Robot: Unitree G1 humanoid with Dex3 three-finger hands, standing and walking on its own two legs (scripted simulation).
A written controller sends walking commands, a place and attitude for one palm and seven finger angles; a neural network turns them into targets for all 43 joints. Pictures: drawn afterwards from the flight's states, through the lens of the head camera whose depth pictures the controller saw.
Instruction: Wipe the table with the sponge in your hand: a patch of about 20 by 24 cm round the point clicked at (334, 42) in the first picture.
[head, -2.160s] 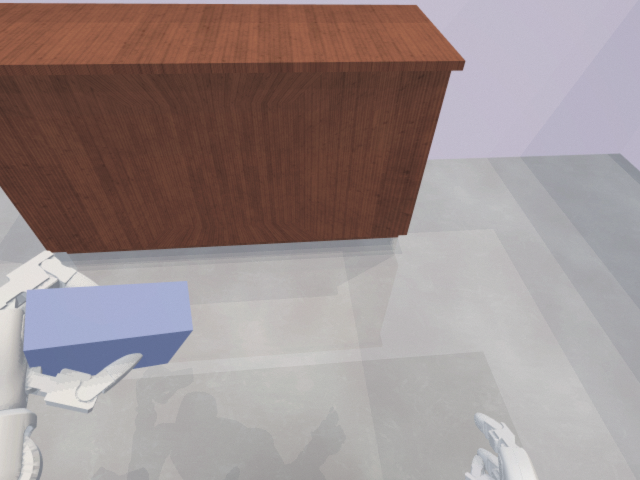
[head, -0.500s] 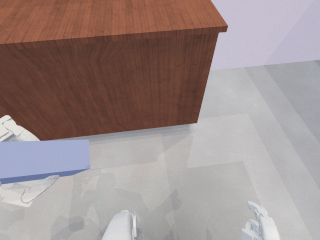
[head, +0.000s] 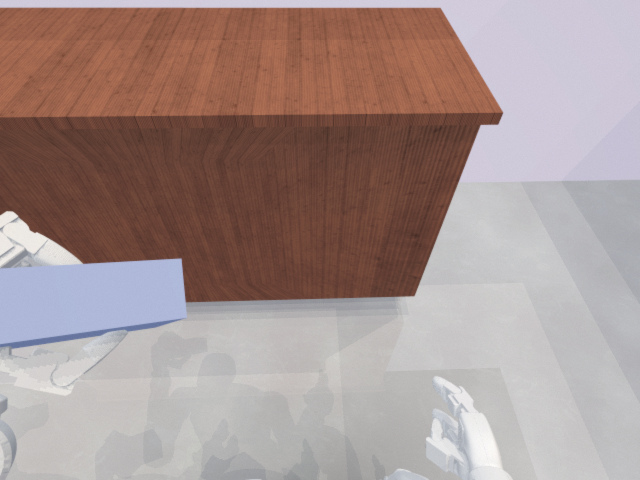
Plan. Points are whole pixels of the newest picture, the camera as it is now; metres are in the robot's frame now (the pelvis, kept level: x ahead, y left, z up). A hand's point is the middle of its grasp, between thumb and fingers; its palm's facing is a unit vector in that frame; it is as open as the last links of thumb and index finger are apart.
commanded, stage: turn to face it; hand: left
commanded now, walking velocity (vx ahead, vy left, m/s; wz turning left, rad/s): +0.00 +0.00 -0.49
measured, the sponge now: (117, 302) +0.22 +0.21 +0.18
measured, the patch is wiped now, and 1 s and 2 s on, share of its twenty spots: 0.00 0.00 0.00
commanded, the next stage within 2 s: take the last steps up to it in 0.54 s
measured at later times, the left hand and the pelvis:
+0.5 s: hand (215, 272) +0.26 +0.13 +0.19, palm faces +0.22 -0.85 -0.48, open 9.2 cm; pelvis +0.00 -0.06 +0.00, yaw -11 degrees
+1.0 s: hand (238, 306) +0.23 +0.10 +0.17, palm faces +0.16 -0.90 -0.41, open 9.2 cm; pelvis -0.03 -0.06 +0.01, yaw -14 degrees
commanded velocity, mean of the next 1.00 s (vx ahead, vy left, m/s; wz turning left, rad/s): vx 0.11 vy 0.04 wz -0.19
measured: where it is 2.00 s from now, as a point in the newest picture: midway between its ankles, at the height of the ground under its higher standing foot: outside the picture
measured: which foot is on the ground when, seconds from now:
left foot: down 0.00-0.12, up 0.14-0.56, down 0.58-0.84, up 0.86-1.00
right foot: up 0.00-0.10, down 0.12-0.62, up 0.64-0.78, down 0.80-1.00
